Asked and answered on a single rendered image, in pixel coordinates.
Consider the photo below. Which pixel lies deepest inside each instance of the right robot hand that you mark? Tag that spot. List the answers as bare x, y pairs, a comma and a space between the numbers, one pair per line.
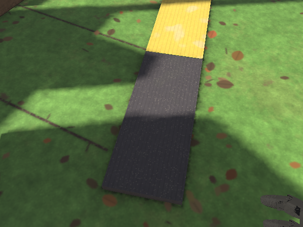
289, 204

